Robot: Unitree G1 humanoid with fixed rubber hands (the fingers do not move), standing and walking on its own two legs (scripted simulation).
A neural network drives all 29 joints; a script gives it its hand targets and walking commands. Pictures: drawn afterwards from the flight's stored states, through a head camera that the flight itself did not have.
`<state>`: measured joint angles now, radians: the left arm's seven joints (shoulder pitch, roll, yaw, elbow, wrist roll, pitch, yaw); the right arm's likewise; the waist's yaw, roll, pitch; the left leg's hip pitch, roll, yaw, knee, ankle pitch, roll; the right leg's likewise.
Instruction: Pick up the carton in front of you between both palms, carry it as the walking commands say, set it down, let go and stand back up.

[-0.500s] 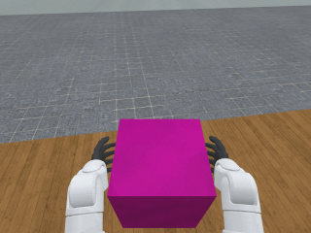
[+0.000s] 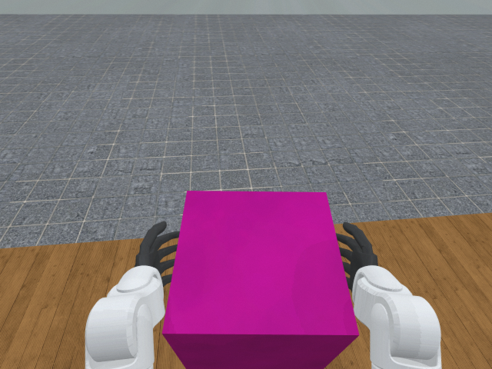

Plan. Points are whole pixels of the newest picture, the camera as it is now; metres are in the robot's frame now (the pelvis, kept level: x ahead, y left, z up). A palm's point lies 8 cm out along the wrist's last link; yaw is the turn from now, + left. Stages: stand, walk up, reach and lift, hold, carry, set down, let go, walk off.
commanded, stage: carry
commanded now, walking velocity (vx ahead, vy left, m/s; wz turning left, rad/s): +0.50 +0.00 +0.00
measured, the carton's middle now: (254, 289) +0.26 +0.01 +0.04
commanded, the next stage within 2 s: none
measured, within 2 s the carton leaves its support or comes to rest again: neither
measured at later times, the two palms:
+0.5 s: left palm (201, 144) +0.57 +0.13 +0.10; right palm (332, 149) +0.58 -0.17 +0.09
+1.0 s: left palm (208, 75) +0.97 +0.16 +0.11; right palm (301, 76) +0.97 -0.14 +0.11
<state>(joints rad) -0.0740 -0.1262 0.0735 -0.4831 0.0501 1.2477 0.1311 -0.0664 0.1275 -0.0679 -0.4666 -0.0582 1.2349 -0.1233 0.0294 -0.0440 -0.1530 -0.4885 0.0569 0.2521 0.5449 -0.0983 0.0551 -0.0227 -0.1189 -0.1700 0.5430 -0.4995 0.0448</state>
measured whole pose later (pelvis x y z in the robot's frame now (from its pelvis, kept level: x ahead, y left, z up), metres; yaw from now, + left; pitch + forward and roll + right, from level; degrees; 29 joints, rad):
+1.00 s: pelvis +0.64 +0.00 -0.01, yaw +0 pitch +3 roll +0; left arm -0.47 -0.03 0.17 -0.15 0.01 1.16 0.14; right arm -0.46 0.08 -0.17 -0.14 -0.05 1.15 -0.16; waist -0.01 -0.04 -0.02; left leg -0.56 0.02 0.20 0.66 -0.16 0.12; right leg -0.19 -0.06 -0.10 0.95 -0.56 0.01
